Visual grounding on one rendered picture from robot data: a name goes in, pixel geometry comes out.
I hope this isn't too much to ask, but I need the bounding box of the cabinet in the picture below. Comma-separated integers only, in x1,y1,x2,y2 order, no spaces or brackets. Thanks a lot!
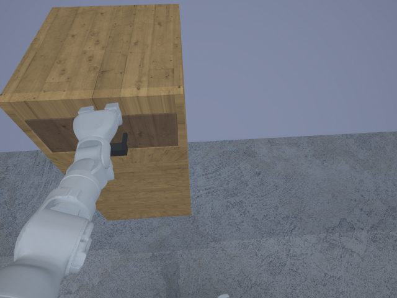
0,4,191,220

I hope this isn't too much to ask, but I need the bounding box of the robot left forearm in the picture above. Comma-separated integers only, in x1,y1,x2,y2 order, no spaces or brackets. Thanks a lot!
14,136,111,261

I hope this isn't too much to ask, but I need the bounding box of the left robot upper arm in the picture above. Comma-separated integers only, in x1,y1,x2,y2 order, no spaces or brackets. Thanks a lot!
0,208,94,298

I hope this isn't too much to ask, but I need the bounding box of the left robot hand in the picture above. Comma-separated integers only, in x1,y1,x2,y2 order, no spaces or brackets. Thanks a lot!
73,102,122,181

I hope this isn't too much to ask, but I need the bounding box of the drawer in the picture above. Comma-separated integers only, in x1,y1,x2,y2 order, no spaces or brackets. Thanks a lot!
24,112,178,153

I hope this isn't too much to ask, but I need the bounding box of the handle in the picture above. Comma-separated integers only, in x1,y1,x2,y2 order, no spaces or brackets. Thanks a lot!
110,133,128,156

